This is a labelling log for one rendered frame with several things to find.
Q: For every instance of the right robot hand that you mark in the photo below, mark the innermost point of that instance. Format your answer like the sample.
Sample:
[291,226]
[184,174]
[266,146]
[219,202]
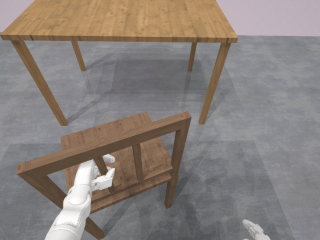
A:
[255,230]

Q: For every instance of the robot left forearm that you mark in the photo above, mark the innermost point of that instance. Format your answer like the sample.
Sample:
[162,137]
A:
[70,223]

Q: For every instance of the chair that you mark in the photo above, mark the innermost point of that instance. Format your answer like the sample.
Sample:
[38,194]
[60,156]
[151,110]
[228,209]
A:
[141,161]

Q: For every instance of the table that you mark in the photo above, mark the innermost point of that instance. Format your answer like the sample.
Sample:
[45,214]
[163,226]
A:
[177,21]

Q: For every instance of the left robot hand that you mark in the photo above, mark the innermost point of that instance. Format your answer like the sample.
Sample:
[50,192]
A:
[87,171]

